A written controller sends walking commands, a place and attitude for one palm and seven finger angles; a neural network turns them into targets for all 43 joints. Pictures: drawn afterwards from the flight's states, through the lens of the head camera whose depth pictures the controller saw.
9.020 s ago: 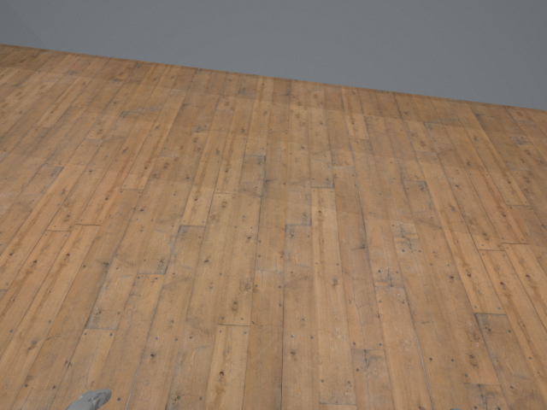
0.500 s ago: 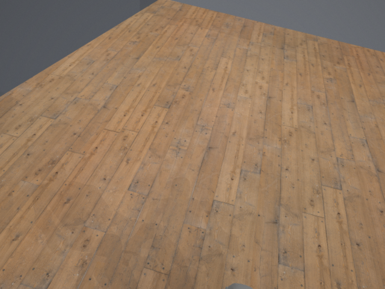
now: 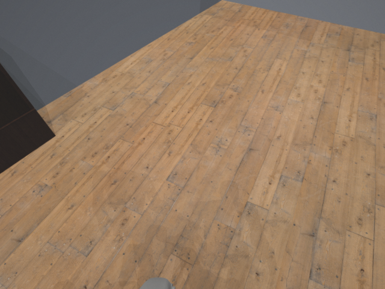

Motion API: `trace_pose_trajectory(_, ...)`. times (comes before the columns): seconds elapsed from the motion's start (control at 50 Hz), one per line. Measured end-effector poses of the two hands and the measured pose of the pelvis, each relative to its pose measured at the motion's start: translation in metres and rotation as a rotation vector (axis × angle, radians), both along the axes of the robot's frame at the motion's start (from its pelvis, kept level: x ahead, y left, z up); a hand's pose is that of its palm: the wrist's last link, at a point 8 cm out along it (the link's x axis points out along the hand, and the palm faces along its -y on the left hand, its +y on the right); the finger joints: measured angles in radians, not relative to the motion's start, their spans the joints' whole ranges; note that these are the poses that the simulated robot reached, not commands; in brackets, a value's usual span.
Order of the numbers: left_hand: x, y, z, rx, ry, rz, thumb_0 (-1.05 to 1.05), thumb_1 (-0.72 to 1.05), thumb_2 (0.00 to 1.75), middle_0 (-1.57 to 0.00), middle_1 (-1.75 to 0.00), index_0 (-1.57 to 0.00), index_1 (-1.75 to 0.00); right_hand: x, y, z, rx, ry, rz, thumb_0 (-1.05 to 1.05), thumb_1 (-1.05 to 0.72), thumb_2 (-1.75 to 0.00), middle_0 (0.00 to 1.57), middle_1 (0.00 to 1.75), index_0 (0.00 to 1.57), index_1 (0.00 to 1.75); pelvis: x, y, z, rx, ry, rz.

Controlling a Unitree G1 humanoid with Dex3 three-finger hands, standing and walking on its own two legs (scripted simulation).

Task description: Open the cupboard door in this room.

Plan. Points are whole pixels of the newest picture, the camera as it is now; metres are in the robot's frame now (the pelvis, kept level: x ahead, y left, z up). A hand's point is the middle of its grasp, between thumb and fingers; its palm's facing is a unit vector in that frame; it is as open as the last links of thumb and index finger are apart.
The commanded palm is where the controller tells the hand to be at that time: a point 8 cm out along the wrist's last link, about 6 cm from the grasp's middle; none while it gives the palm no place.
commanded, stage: turn or walk to find it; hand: left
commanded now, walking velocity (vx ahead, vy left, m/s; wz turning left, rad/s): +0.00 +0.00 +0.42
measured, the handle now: out of the picture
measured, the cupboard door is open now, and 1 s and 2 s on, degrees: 0 0 0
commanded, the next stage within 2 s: stand and wait in 0.80 s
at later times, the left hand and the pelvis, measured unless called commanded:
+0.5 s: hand out of the picture +0.01 +0.27 -0.17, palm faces +0.24 -0.94 -0.24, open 7.4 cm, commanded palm none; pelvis -0.02 +0.05 +0.00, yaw +11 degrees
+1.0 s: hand out of the picture -0.08 +0.20 -0.16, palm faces +0.42 -0.87 -0.25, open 7.4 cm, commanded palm none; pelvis -0.05 +0.01 +0.00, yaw +24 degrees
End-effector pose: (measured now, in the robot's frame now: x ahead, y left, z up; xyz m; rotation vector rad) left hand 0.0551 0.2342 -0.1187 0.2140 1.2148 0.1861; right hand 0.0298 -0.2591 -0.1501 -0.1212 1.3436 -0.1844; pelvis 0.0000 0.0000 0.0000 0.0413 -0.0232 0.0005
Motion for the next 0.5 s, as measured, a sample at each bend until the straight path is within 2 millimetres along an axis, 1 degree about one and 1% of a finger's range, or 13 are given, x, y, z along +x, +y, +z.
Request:
trace_pose_trajectory(0.06, -0.02, 0.008, -0.005, -0.009, 0.03, 0.042, 0.0, 0.91, 0.9, -0.2, -0.3, -0.2, -0.3, 0.006, 0.005, 0.002, -0.012, 0.02, 0.042, 0.0, -0.91, -0.9, 0.2, 0.29, 0.2, 0.3, -0.003, 0.005, 0.0, -0.003, 0.004, 0.03)
trace_pose_trajectory(0.12, -0.043, 0.022, -0.013, -0.018, 0.063, 0.088, 0.0, 0.91, 0.9, -0.2, -0.3, -0.2, -0.3, 0.02, 0.017, 0.005, -0.027, 0.011, 0.093, 0.01, -0.91, -0.9, 0.2, 0.29, 0.2, 0.3, -0.006, 0.014, -0.003, -0.01, 0.009, 0.059)
trace_pose_trajectory(0.24, -0.087, 0.061, -0.04, -0.04, 0.135, 0.18, 0.0, 0.91, 0.9, -0.2, -0.3, -0.2, -0.3, 0.06, 0.055, 0.01, -0.065, -0.103, 0.192, 0.0, -0.91, -0.9, 0.2, 0.29, 0.2, 0.3, -0.015, 0.041, -0.017, -0.035, 0.014, 0.108)
trace_pose_trajectory(0.28, -0.094, 0.071, -0.041, -0.038, 0.163, 0.195, 0.0, 0.91, 0.9, -0.2, -0.3, -0.2, -0.3, 0.067, 0.067, 0.016, -0.066, -0.135, 0.211, 0.0, -0.91, -0.9, 0.2, 0.29, 0.2, 0.3, -0.017, 0.046, -0.015, -0.038, 0.012, 0.113)
trace_pose_trajectory(0.34, -0.093, 0.08, -0.035, -0.041, 0.15, 0.213, 0.0, 0.91, 0.9, -0.2, -0.29, -0.2, -0.3, 0.071, 0.08, 0.024, -0.065, -0.15, 0.236, 0.0, -0.91, -0.9, 0.2, 0.29, 0.2, 0.3, -0.018, 0.051, -0.007, -0.051, 0.012, 0.137)
trace_pose_trajectory(0.4, -0.084, 0.084, -0.027, -0.04, 0.099, 0.222, 0.0, 0.91, 0.9, -0.2, -0.29, -0.2, -0.3, 0.072, 0.089, 0.027, -0.054, -0.15, 0.256, 0.0, -0.91, -0.9, 0.2, 0.29, 0.2, 0.3, -0.02, 0.054, -0.002, -0.057, 0.012, 0.16)
trace_pose_trajectory(0.46, -0.072, 0.084, -0.021, -0.034, 0.045, 0.226, 0.0, 0.91, 0.9, -0.2, -0.29, -0.2, -0.3, 0.069, 0.092, 0.026, -0.041, -0.146, 0.267, 0.0, -0.9, -0.9, 0.2, 0.3, 0.21, 0.3, -0.022, 0.053, 0.0, -0.056, 0.011, 0.182)
trace_pose_trajectory(0.5, -0.062, 0.082, -0.017, -0.028, 0.011, 0.224, 0.0, 0.91, 0.9, -0.2, -0.29, -0.19, -0.3, 0.066, 0.09, 0.024, -0.032, -0.139, 0.268, 0.0, -0.9, -0.9, 0.2, 0.3, 0.21, 0.3, -0.023, 0.05, 0.0, -0.053, 0.009, 0.198)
